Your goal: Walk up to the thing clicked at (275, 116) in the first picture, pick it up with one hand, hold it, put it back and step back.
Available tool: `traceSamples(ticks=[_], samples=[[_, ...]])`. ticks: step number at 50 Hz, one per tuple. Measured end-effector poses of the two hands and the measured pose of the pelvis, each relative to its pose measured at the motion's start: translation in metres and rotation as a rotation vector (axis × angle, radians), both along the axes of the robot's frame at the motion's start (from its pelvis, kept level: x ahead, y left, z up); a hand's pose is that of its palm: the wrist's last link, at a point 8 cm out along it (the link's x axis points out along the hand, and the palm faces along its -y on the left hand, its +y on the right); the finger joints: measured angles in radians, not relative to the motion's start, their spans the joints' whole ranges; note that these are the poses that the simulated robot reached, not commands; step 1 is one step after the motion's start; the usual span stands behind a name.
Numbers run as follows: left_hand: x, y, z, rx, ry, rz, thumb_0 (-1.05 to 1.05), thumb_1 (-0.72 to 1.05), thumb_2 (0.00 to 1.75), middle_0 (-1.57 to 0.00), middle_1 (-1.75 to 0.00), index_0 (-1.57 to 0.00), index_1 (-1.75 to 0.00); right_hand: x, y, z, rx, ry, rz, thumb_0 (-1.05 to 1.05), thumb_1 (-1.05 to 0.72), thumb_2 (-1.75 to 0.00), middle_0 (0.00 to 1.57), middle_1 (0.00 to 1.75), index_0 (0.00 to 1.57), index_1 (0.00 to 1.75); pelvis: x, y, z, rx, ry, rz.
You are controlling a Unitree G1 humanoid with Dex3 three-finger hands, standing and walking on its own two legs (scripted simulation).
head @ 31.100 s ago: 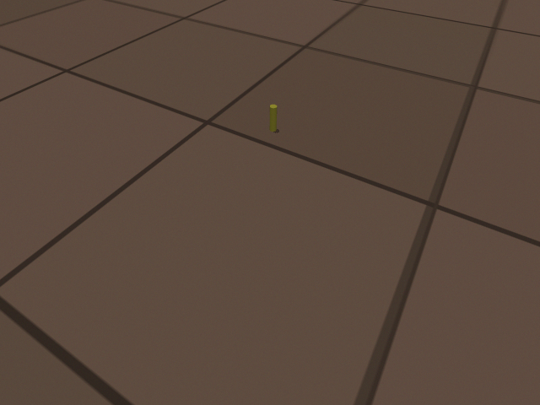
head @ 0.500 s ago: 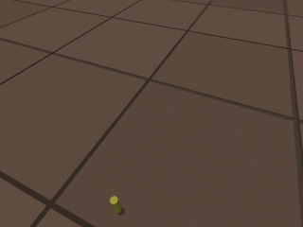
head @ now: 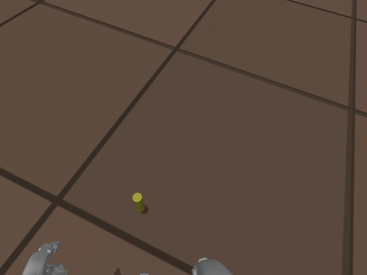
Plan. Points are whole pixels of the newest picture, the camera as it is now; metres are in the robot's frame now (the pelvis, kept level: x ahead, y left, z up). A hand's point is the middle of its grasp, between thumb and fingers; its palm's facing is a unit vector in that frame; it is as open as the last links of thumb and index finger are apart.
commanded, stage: step back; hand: left
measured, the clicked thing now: (138, 202) +0.48 +0.17 -0.68
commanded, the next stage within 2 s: none
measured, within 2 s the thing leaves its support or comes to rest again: neither
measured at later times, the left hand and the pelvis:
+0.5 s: hand out of the picture +0.04 +0.26 -0.13, palm faces -0.03 -0.91 -0.41, open 7.3 cm; pelvis -0.09 +0.00 +0.00, yaw -1 degrees
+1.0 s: hand out of the picture -0.15 +0.26 -0.16, palm faces -0.08 -0.91 -0.41, open 7.3 cm; pelvis -0.25 -0.01 -0.02, yaw -4 degrees
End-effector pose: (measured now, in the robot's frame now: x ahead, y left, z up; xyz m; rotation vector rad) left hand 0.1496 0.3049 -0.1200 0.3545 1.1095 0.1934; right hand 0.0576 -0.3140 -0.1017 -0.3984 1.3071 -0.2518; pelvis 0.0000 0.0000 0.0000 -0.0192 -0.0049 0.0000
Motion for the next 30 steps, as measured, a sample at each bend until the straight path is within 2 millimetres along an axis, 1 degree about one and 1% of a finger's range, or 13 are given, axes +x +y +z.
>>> traceSamples(ticks=[4, 7, 12, 14, 18, 21, 24, 27, 30], samples=[[-0.018, -0.002, 0.001, -0.002, 0.035, -0.03, 0.0, 0.91, 0.9, -0.21, -0.3, -0.21, -0.3, -0.005, 0.007, 0.0, 0.009, -0.046, -0.01, 0.01, -0.9, -0.9, 0.21, 0.3, 0.21, 0.3, -0.011, 0.003, 0.003, -0.002, -0.001, -0.022], [-0.034, -0.004, 0.001, 0.005, 0.061, -0.044, 0.0, 0.91, 0.9, -0.21, -0.3, -0.21, -0.3, -0.009, 0.009, -0.003, 0.022, -0.088, -0.013, 0.01, -0.9, -0.9, 0.21, 0.3, 0.21, 0.3, -0.02, 0.002, 0.001, 0.002, -0.006, -0.038], [-0.061, -0.011, 0.002, 0.031, 0.057, -0.053, 0.0, 0.91, 0.9, -0.21, -0.3, -0.21, -0.3, -0.02, 0.0, -0.02, 0.052, -0.131, -0.016, 0.01, -0.9, -0.9, 0.21, 0.3, 0.21, 0.3, -0.039, -0.006, -0.01, 0.018, -0.019, -0.063], [-0.074, -0.015, 0.005, 0.035, 0.056, -0.051, 0.0, 0.91, 0.9, -0.21, -0.3, -0.21, -0.3, -0.024, -0.004, -0.025, 0.064, -0.139, -0.029, 0.01, -0.9, -0.9, 0.21, 0.3, 0.21, 0.3, -0.047, -0.008, -0.011, -0.004, -0.034, -0.053], [-0.099, -0.017, 0.018, 0.032, 0.042, -0.033, 0.0, 0.91, 0.9, -0.21, -0.3, -0.21, -0.3, -0.036, -0.005, -0.021, 0.075, -0.137, -0.028, 0.01, -0.91, -0.9, 0.21, 0.3, 0.2, 0.3, -0.062, -0.009, -0.003, 0.031, -0.037, -0.056], [-0.11, -0.014, 0.026, 0.037, 0.018, -0.018, 0.0, 0.91, 0.9, -0.21, -0.3, -0.21, -0.3, -0.047, -0.004, -0.016, 0.067, -0.132, -0.005, 0.01, -0.91, -0.9, 0.21, 0.3, 0.2, 0.3, -0.073, -0.006, 0.001, 0.038, -0.025, -0.045], [-0.117, -0.007, 0.028, 0.042, -0.022, -0.018, 0.0, 0.91, 0.9, -0.21, -0.3, -0.21, -0.3, -0.061, -0.002, -0.013, 0.048, -0.114, 0.022, 0.01, -0.91, -0.9, 0.2, 0.3, 0.2, 0.3, -0.088, -0.001, 0.0, 0.033, -0.02, -0.028], [-0.127, 0.004, 0.023, 0.037, -0.055, -0.017, 0.0, 0.9, 0.9, -0.21, -0.3, -0.21, -0.3, -0.074, 0.003, -0.012, 0.026, -0.106, 0.047, 0.01, -0.91, -0.9, 0.2, 0.3, 0.2, 0.3, -0.104, 0.006, -0.005, 0.023, -0.022, -0.006], [-0.141, 0.017, 0.01, 0.021, -0.065, -0.008, 0.0, 0.91, 0.9, -0.21, -0.3, -0.21, -0.3, -0.09, 0.012, -0.01, 0.007, -0.11, 0.063, 0.01, -0.91, -0.9, 0.2, 0.3, 0.2, 0.3, -0.122, 0.014, -0.012, 0.037, -0.042, 0.0]])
